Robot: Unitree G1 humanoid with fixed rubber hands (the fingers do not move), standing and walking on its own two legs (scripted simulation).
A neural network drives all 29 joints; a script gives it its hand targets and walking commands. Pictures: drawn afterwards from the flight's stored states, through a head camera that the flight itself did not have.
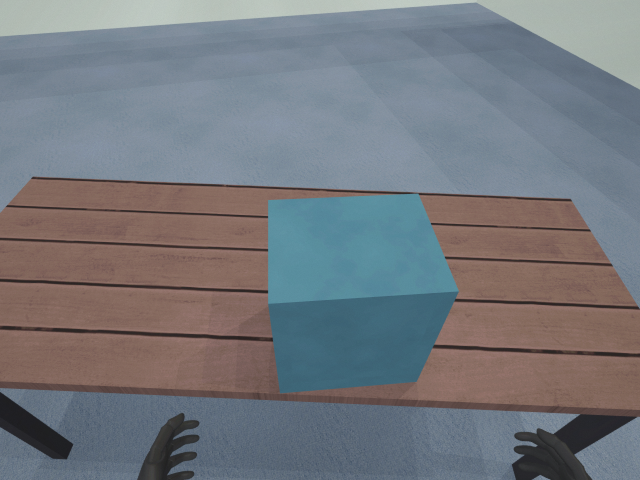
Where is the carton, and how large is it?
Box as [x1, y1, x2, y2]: [268, 194, 458, 392]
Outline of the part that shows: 418,194 268,200 268,306 280,392 416,381 458,291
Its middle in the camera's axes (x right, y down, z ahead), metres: +0.04 +0.09 +0.63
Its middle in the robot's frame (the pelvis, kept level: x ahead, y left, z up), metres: +0.42 -0.01 -0.04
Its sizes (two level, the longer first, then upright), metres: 0.234 0.189 0.261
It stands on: a table, 0.61 m high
